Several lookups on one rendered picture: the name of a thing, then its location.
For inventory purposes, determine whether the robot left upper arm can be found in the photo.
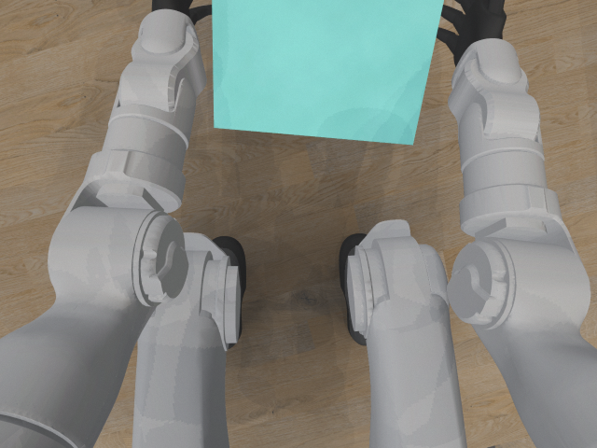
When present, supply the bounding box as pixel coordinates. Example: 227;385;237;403
0;206;188;448

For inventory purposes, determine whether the right robot forearm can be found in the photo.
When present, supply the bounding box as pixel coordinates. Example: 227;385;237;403
448;38;590;310

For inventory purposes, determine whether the robot right hand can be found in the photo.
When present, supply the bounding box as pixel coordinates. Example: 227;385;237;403
437;0;507;67

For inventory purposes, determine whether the left robot forearm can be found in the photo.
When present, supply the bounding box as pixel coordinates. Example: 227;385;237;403
48;9;207;284

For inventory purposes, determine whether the robot left hand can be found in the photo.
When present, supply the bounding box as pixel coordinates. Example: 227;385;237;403
152;0;212;25

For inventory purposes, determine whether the carton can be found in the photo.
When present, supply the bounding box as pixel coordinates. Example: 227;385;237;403
212;0;444;145

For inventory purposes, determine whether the robot right foot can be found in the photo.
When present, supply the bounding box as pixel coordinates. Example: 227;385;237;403
339;233;367;345

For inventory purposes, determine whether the left robot thigh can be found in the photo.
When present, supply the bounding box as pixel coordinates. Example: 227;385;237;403
132;251;241;448

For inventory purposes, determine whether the robot right upper arm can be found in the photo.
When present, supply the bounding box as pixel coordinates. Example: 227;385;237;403
447;237;597;448

